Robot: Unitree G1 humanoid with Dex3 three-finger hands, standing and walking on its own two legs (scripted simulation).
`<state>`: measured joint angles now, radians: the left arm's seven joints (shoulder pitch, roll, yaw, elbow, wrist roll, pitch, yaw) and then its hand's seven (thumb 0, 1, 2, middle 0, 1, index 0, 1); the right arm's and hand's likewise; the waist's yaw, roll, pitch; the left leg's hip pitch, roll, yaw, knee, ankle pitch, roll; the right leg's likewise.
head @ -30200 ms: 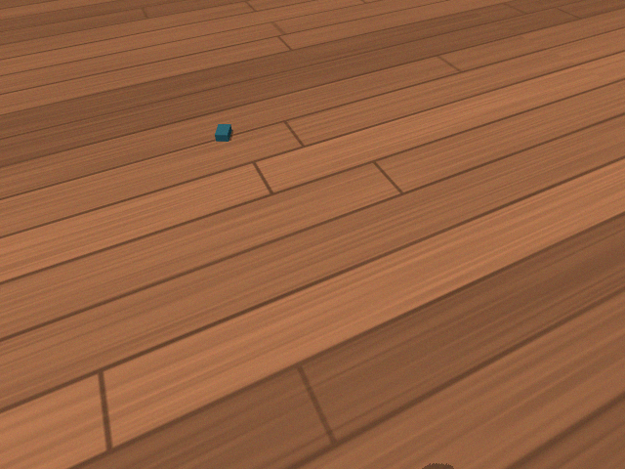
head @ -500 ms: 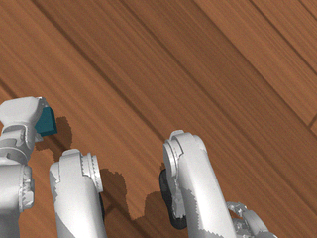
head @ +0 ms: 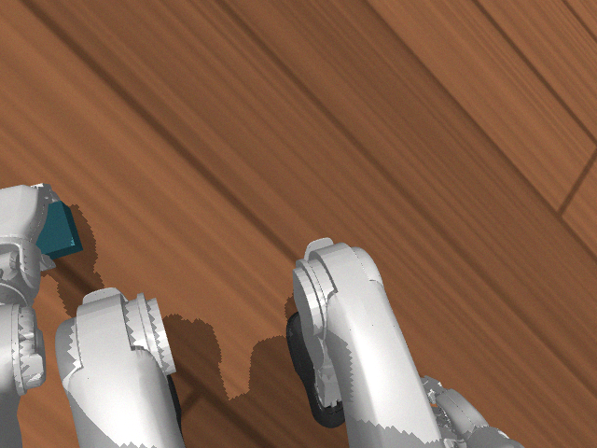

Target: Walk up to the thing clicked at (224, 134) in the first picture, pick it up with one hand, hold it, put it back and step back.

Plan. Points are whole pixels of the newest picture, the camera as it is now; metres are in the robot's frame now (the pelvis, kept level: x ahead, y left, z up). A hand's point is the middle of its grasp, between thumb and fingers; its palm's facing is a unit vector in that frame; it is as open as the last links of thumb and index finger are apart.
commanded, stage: rest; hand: left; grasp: from above
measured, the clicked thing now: (33, 237) +0.41 +0.28 -0.25
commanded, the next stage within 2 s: open in 0.66 s
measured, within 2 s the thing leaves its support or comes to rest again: rests again in 0.24 s
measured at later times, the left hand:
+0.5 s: hand (34, 241) +0.40 +0.28 -0.25, palm faces -0.47 -0.14 -0.87, open 9.6 cm
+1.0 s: hand (34, 245) +0.40 +0.28 -0.25, palm faces -0.46 -0.12 -0.88, open 9.8 cm
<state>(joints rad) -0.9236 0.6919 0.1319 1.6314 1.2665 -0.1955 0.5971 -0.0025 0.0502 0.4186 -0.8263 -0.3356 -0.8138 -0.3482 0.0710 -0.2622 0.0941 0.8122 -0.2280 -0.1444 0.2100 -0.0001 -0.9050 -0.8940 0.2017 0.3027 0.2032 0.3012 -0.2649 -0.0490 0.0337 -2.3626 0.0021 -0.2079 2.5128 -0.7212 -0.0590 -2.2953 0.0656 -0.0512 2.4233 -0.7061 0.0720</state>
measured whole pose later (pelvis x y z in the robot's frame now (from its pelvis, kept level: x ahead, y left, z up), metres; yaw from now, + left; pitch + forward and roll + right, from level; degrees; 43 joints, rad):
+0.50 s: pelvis +0.00 +0.00 -0.01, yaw -2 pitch +30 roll -10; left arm -0.91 0.74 0.16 1.68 1.28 -0.21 0.69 0.00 0.04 0.43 -0.84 -0.33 -0.83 -0.34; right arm 0.03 -0.29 0.12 0.81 -0.27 -0.19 0.28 0.00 -0.91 -0.90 0.20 0.30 0.20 0.30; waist -0.28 -0.08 0.08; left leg -2.36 0.00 -0.24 2.57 -0.74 -0.06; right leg -2.28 0.08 -0.07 2.45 -0.71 0.08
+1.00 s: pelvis -0.01 +0.01 -0.01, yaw -4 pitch +27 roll -12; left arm -0.92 0.80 0.12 1.77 1.29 -0.22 0.74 0.00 0.05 0.49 -0.76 -0.41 -0.74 -0.42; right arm 0.06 -0.32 0.17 0.82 -0.30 -0.25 0.31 0.00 -0.90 -0.90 0.20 0.30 0.20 0.30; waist -0.31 -0.10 0.10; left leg -2.34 0.01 -0.27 2.58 -0.73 -0.04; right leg -2.25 0.09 -0.10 2.43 -0.68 0.08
